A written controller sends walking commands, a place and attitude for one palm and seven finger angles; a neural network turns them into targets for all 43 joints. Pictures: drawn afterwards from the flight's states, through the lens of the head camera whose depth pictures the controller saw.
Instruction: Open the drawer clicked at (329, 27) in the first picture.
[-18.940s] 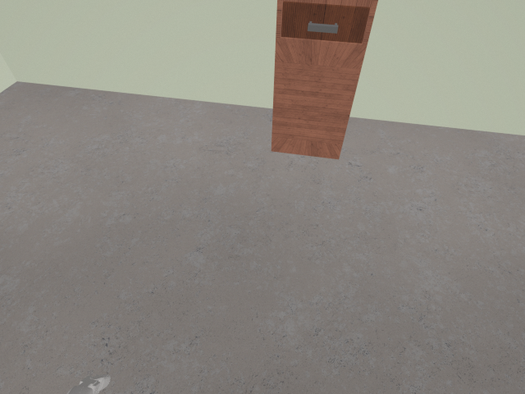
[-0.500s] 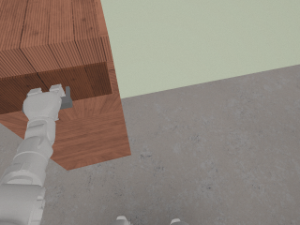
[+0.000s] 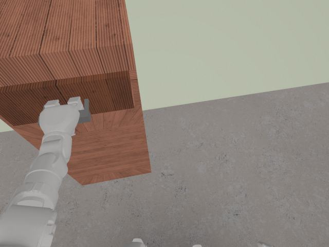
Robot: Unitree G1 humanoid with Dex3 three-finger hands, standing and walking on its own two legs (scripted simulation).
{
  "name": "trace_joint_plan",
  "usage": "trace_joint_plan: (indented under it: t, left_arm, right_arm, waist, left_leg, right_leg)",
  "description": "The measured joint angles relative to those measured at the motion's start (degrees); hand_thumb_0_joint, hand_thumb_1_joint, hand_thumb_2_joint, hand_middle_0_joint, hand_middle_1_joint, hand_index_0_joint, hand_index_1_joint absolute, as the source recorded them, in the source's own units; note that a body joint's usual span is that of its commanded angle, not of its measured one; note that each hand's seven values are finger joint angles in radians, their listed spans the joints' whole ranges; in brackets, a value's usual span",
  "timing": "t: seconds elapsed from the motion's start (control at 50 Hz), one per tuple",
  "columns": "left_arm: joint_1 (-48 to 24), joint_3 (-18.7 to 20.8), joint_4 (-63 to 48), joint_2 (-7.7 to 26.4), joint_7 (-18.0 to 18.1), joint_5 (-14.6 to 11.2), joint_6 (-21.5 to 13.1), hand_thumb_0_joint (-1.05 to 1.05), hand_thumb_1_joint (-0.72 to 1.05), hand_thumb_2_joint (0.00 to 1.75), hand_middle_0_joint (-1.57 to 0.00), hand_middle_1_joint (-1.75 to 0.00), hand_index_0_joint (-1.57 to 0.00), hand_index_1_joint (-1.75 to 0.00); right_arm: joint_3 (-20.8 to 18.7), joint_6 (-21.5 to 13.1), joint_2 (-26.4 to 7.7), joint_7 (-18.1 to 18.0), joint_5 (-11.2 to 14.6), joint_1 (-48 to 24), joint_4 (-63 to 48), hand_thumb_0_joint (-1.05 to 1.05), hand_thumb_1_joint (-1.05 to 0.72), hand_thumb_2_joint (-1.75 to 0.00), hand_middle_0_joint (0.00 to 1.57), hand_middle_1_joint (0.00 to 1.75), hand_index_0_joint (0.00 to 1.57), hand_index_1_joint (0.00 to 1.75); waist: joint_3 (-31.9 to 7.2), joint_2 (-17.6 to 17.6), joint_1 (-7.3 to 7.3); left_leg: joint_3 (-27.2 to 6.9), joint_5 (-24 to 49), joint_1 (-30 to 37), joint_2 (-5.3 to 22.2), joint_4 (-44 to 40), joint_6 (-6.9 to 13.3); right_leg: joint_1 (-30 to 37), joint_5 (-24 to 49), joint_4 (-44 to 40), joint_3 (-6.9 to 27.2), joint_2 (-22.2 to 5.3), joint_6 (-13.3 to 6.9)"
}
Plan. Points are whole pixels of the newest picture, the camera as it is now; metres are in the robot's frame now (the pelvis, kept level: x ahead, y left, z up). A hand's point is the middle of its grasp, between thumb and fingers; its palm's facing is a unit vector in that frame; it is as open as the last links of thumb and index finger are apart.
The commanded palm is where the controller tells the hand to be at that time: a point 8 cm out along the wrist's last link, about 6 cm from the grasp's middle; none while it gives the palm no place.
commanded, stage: pull the drawer open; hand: left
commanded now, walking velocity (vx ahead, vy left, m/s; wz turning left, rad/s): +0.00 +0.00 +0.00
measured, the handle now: (65, 112) +0.46 +0.28 +0.02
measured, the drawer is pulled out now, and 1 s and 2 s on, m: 0.01 0.24 0.30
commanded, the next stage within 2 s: open the thumb to release the handle in 1.68 s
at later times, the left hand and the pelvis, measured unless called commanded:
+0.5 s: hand (67, 161) +0.32 +0.25 +0.00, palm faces +0.00 -0.04 -1.00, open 5.7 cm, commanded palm +0.28 +0.25 +0.06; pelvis +0.00 +0.00 +0.01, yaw -1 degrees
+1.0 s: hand (63, 217) +0.20 +0.22 +0.00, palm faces -0.02 -0.09 -1.00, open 5.8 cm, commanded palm +0.16 +0.23 +0.06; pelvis +0.00 -0.02 +0.01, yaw -1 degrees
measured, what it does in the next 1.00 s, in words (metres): stands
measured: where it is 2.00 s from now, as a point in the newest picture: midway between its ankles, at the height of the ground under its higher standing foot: outside the picture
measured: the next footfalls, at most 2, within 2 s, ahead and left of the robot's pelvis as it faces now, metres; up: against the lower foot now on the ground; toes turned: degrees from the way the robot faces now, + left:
none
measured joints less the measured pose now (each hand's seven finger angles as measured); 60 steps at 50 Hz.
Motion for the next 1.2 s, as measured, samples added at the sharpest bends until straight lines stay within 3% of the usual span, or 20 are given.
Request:
trace_joint_plan:
  t: [0.12,0.3,0.46,0.64,0.96,1.2]
  left_arm:
    - [2.3,1.3,-1.9,0.8,-0.1,-0.7,-0.3,-0.01,0.7,0.81,-0.4,-1.35,-0.41,-1.35]
    - [17.7,0.7,-16.7,-1.6,1.4,-3.4,2.5,0.01,0.69,0.8,-0.4,-1.35,-0.41,-1.35]
    - [26.2,-3.0,-25.6,-4.6,3.3,-2.9,5.7,0.01,0.68,0.82,-0.41,-1.35,-0.41,-1.35]
    - [33.7,-4.7,-32.6,-6.6,1.8,-3.0,7.8,0.01,0.67,0.8,-0.4,-1.35,-0.41,-1.35]
    - [54.6,-5.0,-50.3,-7.5,3.2,-1.7,5.8,0.02,0.67,0.77,-0.37,-1.35,-0.41,-1.35]
    - [62.6,-4.3,-54.7,-6.9,5.0,-1.8,3.5,0.01,0.67,0.78,-0.36,-1.35,-0.41,-1.35]
  right_arm:
    - [-0.5,0.4,0.1,0.4,0.1,2.3,0.3,0.0,-0.91,-0.89,0.2,0.3,0.2,0.3]
    - [-1.3,0.1,-0.4,1.2,0.8,4.6,0.6,0.0,-0.91,-0.89,0.2,0.3,0.2,0.3]
    - [-0.4,-1.3,-0.4,1.2,0.7,0.5,-0.5,0.01,-0.91,-0.89,0.2,0.3,0.2,0.3]
    - [0.8,-2.6,0.5,1.3,0.3,-5.4,-3.6,0.0,-0.91,-0.89,0.2,0.3,0.2,0.3]
    - [1.8,-2.4,1.1,2.6,-1.4,-8.5,-5.1,0.01,-0.91,-0.89,0.2,0.3,0.2,0.3]
    - [2.0,-2.1,1.3,2.4,-2.2,-8.7,-4.8,0.01,-0.91,-0.89,0.2,0.3,0.2,0.3]
  waist:
    - [0.0,0.3,-0.42]
    - [-0.3,0.9,-0.25]
    - [0.5,0.5,1.13]
    - [0.4,0.2,2.73]
    - [1.5,-0.3,4.9]
    - [1.9,-0.2,5.71]
  left_leg:
    - [0.5,0.1,-0.1,0.6,0.0,-0.2]
    - [1.7,0.2,4.6,1.0,-2.6,0.2]
    - [1.5,0.4,8.4,0.2,-3.8,0.4]
    - [1.5,0.6,11.4,0.0,-5.0,0.1]
    - [1.2,-0.4,13.5,0.5,-3.8,-1.0]
    - [0.9,-0.4,12.2,0.7,-1.5,-2.0]
  right_leg:
    - [-0.5,0.4,0.1,0.6,0.6,-0.2]
    - [3.9,1.1,-2.7,1.8,0.7,0.1]
    - [7.9,0.9,-3.8,1.5,-0.1,0.2]
    - [10.5,0.7,-4.0,1.5,-0.3,0.0]
    - [12.0,-0.9,-1.6,1.1,0.2,-1.1]
    - [10.0,-1.8,2.4,0.7,0.6,-2.1]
